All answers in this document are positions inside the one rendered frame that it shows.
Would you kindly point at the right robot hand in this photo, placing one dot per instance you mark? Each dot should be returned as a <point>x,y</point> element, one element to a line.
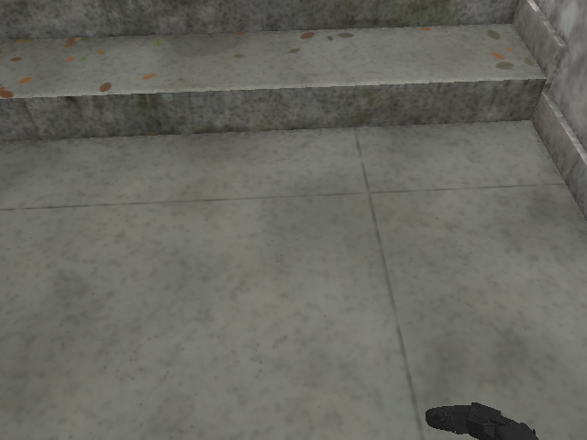
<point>479,421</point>

